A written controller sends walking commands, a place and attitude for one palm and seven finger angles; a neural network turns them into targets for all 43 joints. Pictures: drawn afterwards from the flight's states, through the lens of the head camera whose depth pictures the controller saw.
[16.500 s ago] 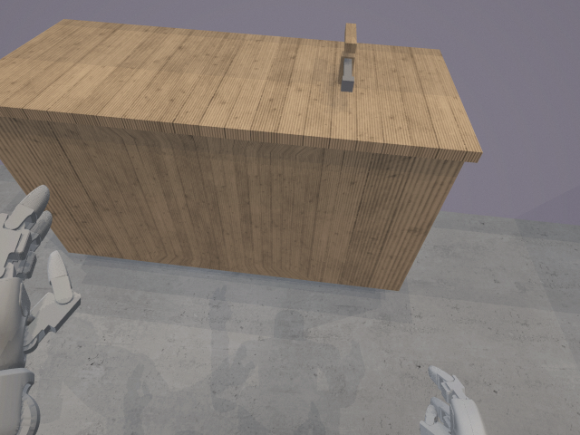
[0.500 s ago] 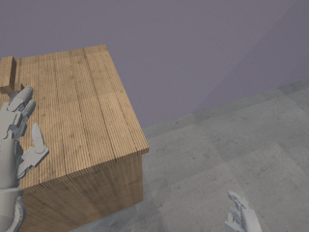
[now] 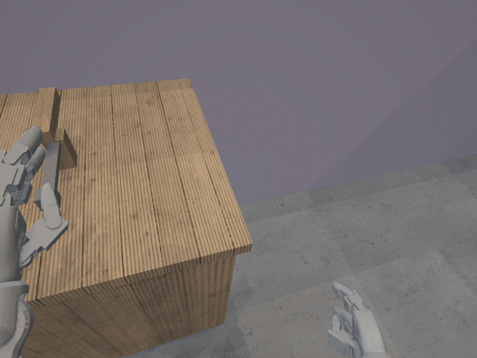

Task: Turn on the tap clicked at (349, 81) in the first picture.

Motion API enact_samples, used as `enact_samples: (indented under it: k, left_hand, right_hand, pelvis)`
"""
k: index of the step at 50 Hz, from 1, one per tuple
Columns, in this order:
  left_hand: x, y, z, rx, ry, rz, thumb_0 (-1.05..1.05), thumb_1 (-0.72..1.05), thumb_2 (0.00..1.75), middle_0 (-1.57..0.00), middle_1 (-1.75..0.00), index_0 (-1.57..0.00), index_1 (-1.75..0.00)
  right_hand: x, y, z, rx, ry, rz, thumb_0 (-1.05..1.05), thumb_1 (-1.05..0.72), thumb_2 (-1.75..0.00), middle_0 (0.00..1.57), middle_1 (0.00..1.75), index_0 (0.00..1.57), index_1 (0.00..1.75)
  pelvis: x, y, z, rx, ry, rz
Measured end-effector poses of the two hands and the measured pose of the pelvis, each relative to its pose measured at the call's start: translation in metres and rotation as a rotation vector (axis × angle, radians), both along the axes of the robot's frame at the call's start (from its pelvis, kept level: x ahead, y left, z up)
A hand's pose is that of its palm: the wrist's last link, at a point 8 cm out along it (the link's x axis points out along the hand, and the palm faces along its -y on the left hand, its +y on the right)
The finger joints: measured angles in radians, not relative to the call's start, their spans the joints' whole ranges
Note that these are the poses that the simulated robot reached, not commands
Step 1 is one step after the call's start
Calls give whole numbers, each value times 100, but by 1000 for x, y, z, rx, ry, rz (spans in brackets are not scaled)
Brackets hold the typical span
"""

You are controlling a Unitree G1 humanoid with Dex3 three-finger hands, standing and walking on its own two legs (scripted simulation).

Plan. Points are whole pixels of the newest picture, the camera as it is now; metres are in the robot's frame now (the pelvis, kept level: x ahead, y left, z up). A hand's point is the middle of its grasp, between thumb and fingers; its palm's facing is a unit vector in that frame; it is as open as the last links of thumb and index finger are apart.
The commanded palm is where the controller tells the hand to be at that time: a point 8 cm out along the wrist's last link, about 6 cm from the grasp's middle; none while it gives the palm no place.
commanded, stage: come to a stop and stand still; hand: left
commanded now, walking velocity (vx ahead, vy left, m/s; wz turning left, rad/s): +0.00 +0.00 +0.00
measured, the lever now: (48, 198) +0.32 +0.35 +0.07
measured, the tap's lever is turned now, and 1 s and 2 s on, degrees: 0 0 0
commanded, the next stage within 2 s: look again from close up in 0.70 s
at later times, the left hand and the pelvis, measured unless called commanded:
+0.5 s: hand (76, 232) +0.22 +0.23 +0.16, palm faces +0.40 -0.86 -0.33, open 7.4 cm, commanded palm +0.16 +0.26 +0.17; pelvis +0.00 -0.02 +0.00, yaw +0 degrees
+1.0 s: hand (87, 226) +0.23 +0.22 +0.16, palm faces +0.39 -0.86 -0.34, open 7.4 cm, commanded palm +0.17 +0.26 +0.17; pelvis +0.01 -0.03 +0.00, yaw +0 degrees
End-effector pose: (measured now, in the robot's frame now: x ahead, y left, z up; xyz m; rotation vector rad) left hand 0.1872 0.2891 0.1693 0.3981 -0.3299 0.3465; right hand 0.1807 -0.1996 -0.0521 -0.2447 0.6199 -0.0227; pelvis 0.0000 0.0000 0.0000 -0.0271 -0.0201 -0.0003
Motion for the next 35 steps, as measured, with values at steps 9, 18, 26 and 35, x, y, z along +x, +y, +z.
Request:
enact_samples:
  k: [9, 18, 26, 35]
  left_hand:
    - [-1, -7, 8, 19, 3, -3, 1, 89, 90, -20, -30, -21, -30]
    - [-7, -14, -2, -7, 58, 25, 1, 89, 90, -21, -30, -21, -30]
    - [-12, -24, 3, -7, 38, 32, 1, 89, 90, -21, -30, -21, -30]
    - [-7, -29, -3, -19, 77, 39, 1, 89, 90, -21, -30, -21, -30]
  right_hand:
    - [1, -20, -4, -24, 46, -28, 2, -91, -90, 20, 30, 20, 30]
    - [-10, -38, -8, -34, 68, -67, 2, -91, -90, 20, 30, 20, 30]
    - [-16, -44, -10, -23, 62, -67, 2, -91, -90, 20, 30, 20, 30]
    - [-18, -49, -13, -18, 78, -72, 2, -91, -90, 20, 30, 20, 30]
  pelvis:
    - [8, -5, 1, -2, 5, 4]
    - [6, -14, 1, 1, -7, 8]
    - [2, -21, 2, 3, -8, 7]
    - [4, -27, 2, 4, 0, 6]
